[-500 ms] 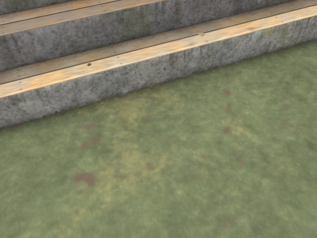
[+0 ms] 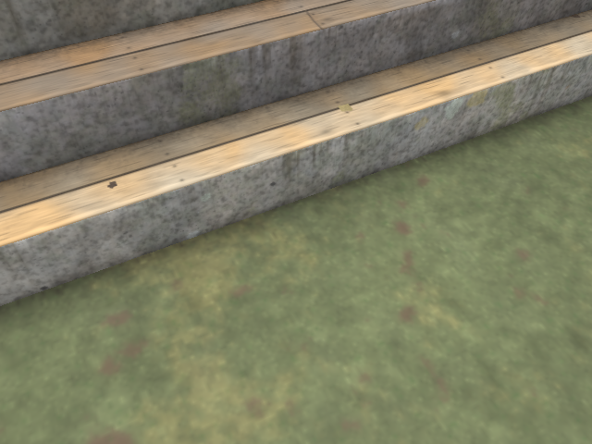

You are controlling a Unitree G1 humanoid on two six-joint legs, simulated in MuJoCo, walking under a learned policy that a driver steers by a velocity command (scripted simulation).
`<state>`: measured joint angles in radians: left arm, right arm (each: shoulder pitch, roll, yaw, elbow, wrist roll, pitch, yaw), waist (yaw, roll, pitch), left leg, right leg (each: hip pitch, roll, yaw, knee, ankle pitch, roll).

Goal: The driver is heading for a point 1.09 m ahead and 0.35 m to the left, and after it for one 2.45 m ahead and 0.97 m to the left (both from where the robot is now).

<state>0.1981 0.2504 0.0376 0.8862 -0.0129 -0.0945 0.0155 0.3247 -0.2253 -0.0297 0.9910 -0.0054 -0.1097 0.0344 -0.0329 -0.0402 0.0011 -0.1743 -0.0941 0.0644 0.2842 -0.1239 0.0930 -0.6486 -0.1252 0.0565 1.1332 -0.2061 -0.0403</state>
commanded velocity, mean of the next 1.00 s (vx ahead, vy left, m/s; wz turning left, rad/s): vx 0.50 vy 0.00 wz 0.38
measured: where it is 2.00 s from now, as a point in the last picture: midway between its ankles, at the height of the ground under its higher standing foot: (203, 315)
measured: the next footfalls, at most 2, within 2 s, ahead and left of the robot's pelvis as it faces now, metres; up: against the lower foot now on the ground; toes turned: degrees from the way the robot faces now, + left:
right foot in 0.30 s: +0.33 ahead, -0.17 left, +0.00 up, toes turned +2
left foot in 0.84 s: +0.56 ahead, +0.14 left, +0.00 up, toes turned +26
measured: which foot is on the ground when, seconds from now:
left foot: down 0.00-0.30, up 0.32-0.82, down 0.84-1.00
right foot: up 0.00-0.28, down 0.30-0.84, up 0.86-1.00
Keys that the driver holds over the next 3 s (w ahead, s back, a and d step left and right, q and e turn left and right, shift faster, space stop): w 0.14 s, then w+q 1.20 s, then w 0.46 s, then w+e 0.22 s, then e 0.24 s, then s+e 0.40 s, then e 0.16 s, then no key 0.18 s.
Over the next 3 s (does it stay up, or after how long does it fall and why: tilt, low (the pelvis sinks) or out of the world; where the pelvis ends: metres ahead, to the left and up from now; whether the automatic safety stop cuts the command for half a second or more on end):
stays up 0.73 0.30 -0.01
